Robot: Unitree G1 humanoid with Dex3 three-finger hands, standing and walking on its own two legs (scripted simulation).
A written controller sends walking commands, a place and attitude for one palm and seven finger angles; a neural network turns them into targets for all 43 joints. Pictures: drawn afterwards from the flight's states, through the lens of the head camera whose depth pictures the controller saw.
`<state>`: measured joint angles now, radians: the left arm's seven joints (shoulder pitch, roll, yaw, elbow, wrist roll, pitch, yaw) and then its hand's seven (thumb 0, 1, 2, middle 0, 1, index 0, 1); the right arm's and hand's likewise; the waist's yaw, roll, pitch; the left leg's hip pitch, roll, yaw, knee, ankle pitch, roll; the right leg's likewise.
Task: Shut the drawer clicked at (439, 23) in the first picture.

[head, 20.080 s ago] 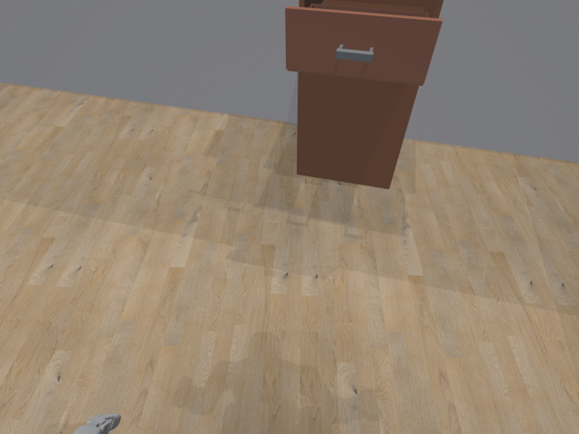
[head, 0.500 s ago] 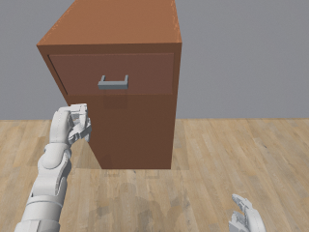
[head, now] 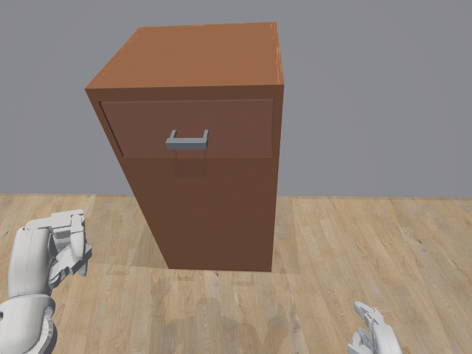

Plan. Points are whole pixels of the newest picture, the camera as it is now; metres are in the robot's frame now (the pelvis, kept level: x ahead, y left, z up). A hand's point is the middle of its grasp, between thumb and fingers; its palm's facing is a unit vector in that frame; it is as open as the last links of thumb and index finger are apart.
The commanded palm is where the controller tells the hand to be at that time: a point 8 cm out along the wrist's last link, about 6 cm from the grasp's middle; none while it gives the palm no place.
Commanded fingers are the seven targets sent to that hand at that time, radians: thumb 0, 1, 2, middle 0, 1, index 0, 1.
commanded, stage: draw the hand back to the body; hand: left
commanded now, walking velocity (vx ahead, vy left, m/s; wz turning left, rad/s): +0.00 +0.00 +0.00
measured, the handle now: (188, 138) +0.61 +0.20 +0.02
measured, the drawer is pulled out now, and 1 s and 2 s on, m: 0.00 0.00 0.00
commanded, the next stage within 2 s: step back with the hand held close in 0.28 s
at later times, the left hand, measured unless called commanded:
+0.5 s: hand (51, 258) +0.18 +0.25 +0.16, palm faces +0.41 -0.81 -0.41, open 3.2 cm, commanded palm +0.13 +0.29 +0.17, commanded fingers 0.00 0.90 0.90 -1.40 -1.60 -1.40 -1.60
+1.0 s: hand (24, 305) +0.13 +0.26 +0.15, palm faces +0.34 -0.80 -0.50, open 3.2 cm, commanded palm +0.07 +0.31 +0.17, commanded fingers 0.00 0.90 0.90 -1.40 -1.60 -1.40 -1.60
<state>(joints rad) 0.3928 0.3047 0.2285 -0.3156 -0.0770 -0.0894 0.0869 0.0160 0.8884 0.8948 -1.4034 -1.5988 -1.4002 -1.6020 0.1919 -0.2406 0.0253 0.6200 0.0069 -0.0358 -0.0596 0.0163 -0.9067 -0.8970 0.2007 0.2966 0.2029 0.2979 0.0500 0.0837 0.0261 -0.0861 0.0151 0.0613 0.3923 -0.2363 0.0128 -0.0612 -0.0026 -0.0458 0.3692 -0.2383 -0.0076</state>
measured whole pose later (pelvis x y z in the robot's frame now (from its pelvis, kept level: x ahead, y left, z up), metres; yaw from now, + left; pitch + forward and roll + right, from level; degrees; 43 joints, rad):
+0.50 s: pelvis +0.00 +0.01 +0.00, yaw +0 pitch -3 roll -1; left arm 0.51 0.33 0.33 -0.46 -0.06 -0.15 0.10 0.02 0.88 0.89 -1.41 -1.60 -1.40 -1.60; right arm 0.17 -0.22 0.03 0.60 0.00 -0.07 -0.07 0.02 -0.91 -0.90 0.20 0.30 0.20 0.30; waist 0.05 0.07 0.02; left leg -0.13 0.01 0.06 0.43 -0.25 0.02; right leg -0.08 0.00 -0.05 0.37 -0.23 0.00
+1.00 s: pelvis -0.06 +0.03 -0.01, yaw +0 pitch +0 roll -1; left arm 0.63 0.38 0.38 -0.58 -0.04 -0.21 0.12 0.01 0.88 0.89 -1.40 -1.60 -1.40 -1.60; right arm 0.17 -0.22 -0.01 0.53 0.01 -0.02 -0.08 0.02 -0.91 -0.90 0.20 0.30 0.20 0.30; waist 0.02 0.03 0.05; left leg -0.35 -0.01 0.08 0.54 -0.21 0.06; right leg -0.33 -0.03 -0.02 0.53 -0.21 0.03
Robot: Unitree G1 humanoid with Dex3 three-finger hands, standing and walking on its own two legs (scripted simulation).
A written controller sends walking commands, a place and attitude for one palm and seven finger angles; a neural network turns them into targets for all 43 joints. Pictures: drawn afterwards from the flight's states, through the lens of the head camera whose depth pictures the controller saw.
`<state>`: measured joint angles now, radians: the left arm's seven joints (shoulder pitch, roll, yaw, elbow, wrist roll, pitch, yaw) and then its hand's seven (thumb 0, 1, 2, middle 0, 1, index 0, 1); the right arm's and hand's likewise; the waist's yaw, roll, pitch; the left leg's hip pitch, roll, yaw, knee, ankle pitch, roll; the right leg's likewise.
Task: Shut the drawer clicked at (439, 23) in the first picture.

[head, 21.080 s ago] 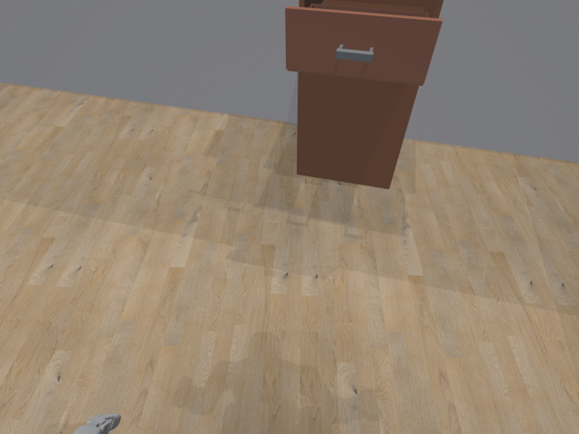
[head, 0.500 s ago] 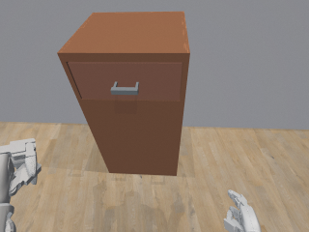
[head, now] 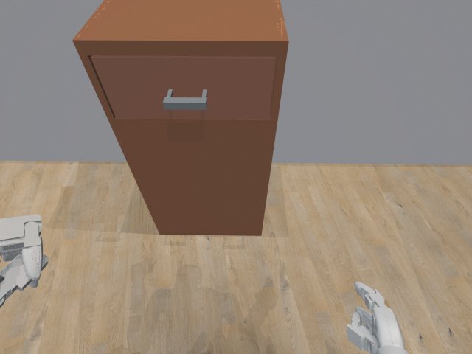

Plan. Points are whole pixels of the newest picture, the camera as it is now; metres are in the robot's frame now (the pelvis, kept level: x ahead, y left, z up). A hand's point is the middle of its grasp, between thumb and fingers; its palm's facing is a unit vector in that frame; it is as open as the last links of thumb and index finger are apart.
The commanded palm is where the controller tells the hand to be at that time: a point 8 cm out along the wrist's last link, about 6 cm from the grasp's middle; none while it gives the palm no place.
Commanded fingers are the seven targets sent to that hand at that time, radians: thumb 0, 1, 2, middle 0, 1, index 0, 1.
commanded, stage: step back with the hand held close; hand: left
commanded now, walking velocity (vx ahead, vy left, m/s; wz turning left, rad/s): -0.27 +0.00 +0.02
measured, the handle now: (186, 98) +0.67 +0.18 +0.04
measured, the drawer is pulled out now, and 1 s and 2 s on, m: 0.00 0.00 0.00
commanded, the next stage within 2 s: stop stepping back and stand still in 0.78 s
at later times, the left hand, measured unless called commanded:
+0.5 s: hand (9, 332) +0.12 +0.23 +0.17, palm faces +0.32 -0.82 -0.48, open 3.2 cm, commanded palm +0.05 +0.28 +0.18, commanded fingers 0.00 0.90 0.90 -1.40 -1.60 -1.40 -1.60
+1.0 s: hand out of the picture +0.03 +0.26 +0.18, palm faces +0.31 -0.88 -0.37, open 3.2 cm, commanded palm -0.02 +0.31 +0.18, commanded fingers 0.00 0.90 0.90 -1.40 -1.60 -1.40 -1.60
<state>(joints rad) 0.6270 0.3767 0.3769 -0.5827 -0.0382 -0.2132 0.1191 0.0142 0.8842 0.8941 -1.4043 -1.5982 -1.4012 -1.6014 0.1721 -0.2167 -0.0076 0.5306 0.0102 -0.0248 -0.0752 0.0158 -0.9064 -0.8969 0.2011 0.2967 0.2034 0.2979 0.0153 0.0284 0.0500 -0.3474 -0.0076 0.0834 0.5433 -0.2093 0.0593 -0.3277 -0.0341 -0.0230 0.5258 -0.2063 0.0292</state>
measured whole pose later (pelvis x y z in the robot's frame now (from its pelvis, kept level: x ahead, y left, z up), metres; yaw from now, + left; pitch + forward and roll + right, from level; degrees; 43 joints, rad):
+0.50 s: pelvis -0.07 +0.00 +0.00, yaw +2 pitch +1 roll -3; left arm 0.63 0.41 0.37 -0.62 -0.04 -0.31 0.11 0.01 0.88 0.89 -1.41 -1.60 -1.40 -1.60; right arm 0.15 -0.21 -0.02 0.58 0.00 -0.07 -0.07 0.02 -0.91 -0.90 0.20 0.30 0.21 0.30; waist 0.00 0.03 0.06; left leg -0.49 0.00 0.01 0.57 -0.18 0.04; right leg -0.32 0.07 0.05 0.53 -0.22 0.01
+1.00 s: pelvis -0.17 +0.04 -0.01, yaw -3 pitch +0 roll -4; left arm 0.55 0.42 0.36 -0.64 -0.05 -0.27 0.11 0.01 0.88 0.89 -1.41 -1.60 -1.41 -1.60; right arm 0.18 -0.16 0.02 0.66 -0.02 -0.11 -0.06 0.02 -0.90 -0.90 0.20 0.30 0.21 0.30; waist 0.03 -0.01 -0.02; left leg -0.49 0.00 0.06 0.57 -0.11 0.02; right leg -0.14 0.02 0.02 0.54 -0.39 0.04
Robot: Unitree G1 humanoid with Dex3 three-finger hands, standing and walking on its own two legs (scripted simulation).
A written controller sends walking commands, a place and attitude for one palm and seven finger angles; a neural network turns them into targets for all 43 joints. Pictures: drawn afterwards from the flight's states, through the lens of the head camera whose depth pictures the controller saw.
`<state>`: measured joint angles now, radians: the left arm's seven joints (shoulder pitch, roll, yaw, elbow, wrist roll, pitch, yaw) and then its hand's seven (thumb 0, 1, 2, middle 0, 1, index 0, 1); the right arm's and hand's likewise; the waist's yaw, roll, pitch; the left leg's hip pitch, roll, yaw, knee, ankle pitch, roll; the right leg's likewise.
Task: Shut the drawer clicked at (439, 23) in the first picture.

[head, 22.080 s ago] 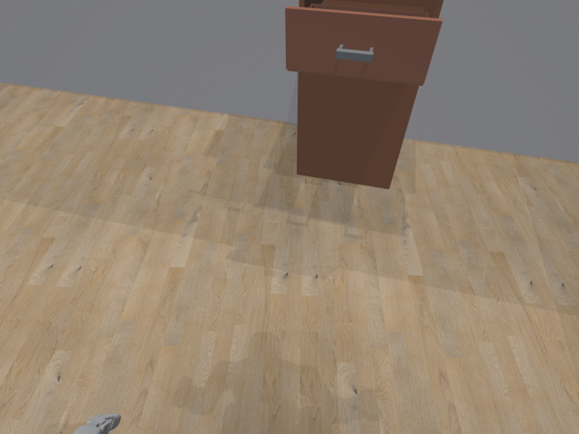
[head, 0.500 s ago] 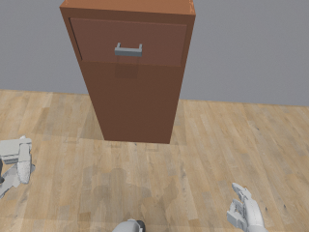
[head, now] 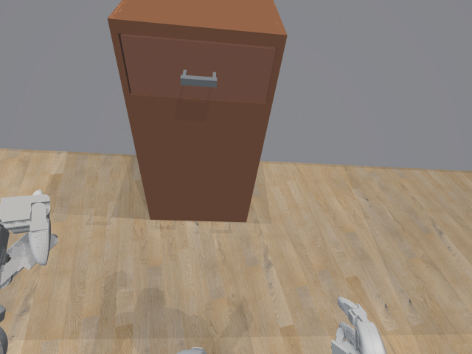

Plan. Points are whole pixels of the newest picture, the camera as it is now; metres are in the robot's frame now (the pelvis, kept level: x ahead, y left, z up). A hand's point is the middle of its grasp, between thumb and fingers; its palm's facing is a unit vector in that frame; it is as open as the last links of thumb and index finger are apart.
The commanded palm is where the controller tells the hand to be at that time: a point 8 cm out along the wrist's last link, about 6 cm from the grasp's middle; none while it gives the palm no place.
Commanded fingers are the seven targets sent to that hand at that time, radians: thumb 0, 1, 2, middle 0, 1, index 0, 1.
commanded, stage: stop stepping back and stand still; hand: left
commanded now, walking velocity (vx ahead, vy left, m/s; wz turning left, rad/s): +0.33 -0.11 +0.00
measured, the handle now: (199, 77) +0.83 +0.19 +0.05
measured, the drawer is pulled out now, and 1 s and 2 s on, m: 0.00 0.00 0.00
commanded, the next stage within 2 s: let the arm hang, fingers relaxed in 0.90 s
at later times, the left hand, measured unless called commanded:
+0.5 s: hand out of the picture +0.09 +0.29 +0.19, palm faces +0.35 -0.86 -0.37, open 3.3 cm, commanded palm +0.02 +0.33 +0.19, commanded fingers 0.00 0.90 0.90 -1.40 -1.60 -1.40 -1.60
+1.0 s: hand out of the picture +0.06 +0.29 +0.19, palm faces +0.37 -0.78 -0.50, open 3.2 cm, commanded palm none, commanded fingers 0.00 0.90 0.90 -1.36 -1.56 -1.36 -1.56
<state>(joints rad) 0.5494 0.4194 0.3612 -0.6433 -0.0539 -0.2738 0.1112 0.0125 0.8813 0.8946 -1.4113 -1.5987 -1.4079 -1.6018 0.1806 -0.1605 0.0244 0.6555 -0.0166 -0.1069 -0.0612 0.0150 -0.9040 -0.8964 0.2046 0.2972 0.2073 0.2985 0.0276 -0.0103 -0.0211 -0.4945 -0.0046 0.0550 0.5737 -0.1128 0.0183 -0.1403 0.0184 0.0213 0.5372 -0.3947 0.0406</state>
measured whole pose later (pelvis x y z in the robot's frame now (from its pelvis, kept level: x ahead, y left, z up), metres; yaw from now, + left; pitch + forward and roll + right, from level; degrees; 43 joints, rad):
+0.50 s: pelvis -0.12 +0.05 +0.01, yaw -1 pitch -3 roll -2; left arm 0.56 0.40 0.39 -0.61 -0.02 -0.19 0.14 0.02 0.89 0.90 -1.41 -1.60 -1.40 -1.60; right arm 0.26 -0.14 0.02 0.65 -0.01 -0.13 -0.04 0.02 -0.91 -0.90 0.20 0.30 0.20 0.30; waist -0.06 -0.07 0.00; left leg -0.30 0.03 0.03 0.54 -0.19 0.03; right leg -0.47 0.00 -0.04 1.03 -0.40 -0.01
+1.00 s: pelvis -0.13 +0.05 +0.01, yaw +2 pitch -1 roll +0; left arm 0.64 0.43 0.42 -0.65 -0.03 -0.22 0.15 0.02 0.88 0.89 -1.41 -1.60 -1.40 -1.60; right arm 0.22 -0.15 0.02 0.59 -0.01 -0.13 -0.05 0.02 -0.91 -0.90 0.20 0.30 0.20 0.30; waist -0.03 -0.03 0.04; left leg -0.32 0.04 0.06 0.56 -0.22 0.00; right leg -0.29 0.00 -0.08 0.63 -0.44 -0.01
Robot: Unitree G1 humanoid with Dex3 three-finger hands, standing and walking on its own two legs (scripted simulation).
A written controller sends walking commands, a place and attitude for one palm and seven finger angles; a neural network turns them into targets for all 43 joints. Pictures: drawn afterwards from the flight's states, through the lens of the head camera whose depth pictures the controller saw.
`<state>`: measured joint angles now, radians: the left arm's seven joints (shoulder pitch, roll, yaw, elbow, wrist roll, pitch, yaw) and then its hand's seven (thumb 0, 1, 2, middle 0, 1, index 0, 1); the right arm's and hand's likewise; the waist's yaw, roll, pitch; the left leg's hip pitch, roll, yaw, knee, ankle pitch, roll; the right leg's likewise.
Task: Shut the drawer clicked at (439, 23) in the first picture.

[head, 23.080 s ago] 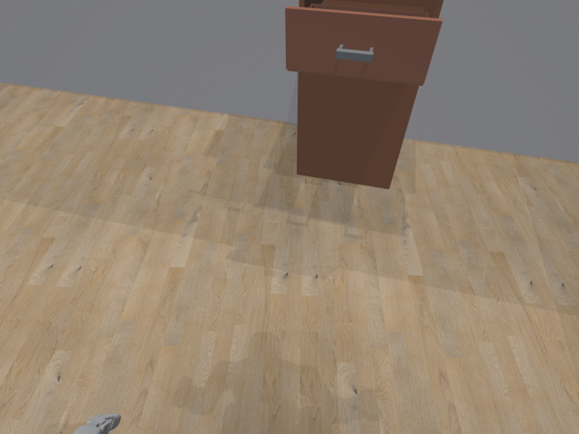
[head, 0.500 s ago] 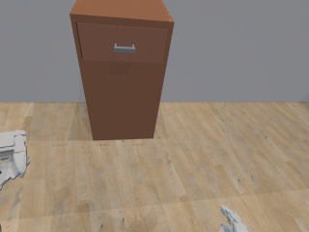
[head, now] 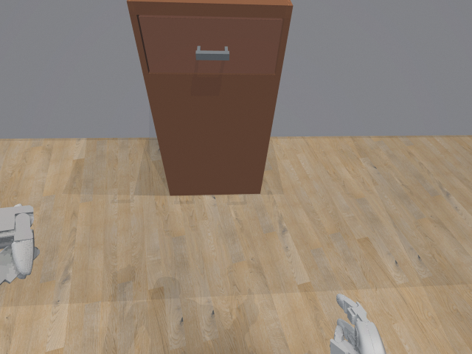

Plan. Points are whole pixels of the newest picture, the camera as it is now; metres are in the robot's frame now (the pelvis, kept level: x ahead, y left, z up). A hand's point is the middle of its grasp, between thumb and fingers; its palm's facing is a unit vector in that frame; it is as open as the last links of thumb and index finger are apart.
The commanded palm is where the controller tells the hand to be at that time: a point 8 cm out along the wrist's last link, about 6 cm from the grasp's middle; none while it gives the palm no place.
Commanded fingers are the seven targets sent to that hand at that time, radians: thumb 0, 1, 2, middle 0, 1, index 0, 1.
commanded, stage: let the arm hang, fingers relaxed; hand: left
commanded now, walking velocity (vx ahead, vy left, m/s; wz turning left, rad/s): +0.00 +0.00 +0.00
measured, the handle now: (212, 52) +0.96 +0.11 +0.04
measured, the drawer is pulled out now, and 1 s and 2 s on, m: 0.00 0.00 0.00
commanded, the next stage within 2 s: look to check the result in 1.10 s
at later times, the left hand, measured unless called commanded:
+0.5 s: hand out of the picture -0.01 +0.21 -0.16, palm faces +0.06 -0.97 -0.24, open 4.5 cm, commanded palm none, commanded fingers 0.00 0.90 0.90 -0.36 -0.47 -0.36 -0.47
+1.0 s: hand out of the picture +0.01 +0.19 -0.16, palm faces +0.07 -0.98 -0.18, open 7.3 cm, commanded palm none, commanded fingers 0.00 0.90 0.90 -0.20 -0.30 -0.20 -0.30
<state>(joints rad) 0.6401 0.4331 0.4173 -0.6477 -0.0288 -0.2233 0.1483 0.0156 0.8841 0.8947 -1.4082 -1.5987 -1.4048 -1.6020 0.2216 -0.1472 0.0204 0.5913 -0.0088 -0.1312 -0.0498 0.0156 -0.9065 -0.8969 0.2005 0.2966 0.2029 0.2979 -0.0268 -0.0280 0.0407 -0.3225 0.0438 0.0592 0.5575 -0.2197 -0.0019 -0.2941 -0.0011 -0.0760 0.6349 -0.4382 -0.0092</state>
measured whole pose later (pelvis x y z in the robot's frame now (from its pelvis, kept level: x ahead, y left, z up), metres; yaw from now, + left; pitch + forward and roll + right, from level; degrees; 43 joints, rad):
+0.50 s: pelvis +0.02 +0.02 +0.01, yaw +3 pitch +0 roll +0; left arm 0.31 0.21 0.01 1.09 0.00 0.02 0.02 0.01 0.90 0.89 -0.73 -0.92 -0.72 -0.88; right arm 0.30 -0.16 0.00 1.06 -0.02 0.03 -0.03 0.01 -0.91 -0.90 0.20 0.30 0.20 0.30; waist 0.01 0.01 0.07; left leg -0.22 0.03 0.06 0.45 -0.22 0.00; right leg -0.19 -0.04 -0.13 0.43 -0.23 -0.01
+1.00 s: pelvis +0.02 +0.03 +0.01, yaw +1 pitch -1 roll +0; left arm 0.27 0.12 0.01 1.16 0.00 -0.01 0.04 0.01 0.92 0.89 -0.21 -0.31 -0.20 -0.31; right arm 0.31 -0.09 -0.01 1.15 -0.02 0.00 -0.04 0.01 -0.91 -0.90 0.20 0.30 0.20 0.30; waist -0.01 0.02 0.05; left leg -0.17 0.01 0.09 0.41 -0.22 0.02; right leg -0.16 -0.05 -0.10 0.42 -0.24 0.01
